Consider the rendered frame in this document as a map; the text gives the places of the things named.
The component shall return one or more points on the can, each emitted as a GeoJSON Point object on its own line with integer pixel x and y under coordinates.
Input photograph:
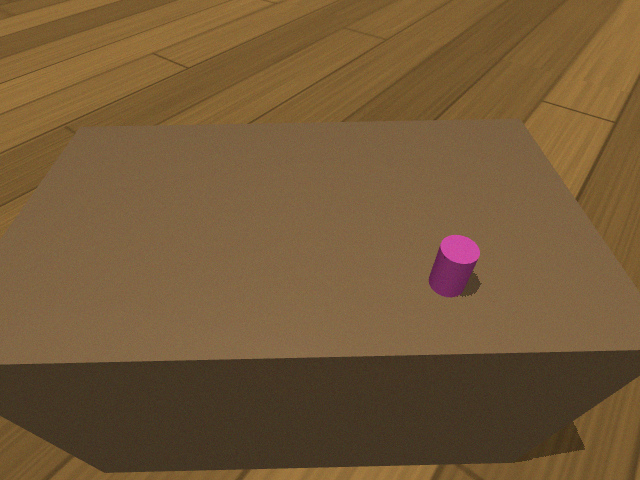
{"type": "Point", "coordinates": [454, 263]}

